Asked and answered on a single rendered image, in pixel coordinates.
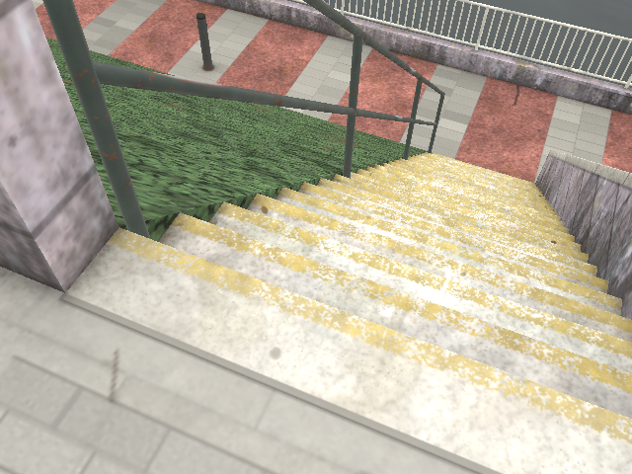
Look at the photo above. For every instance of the stairs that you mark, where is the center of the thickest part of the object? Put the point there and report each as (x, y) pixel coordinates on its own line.
(462, 257)

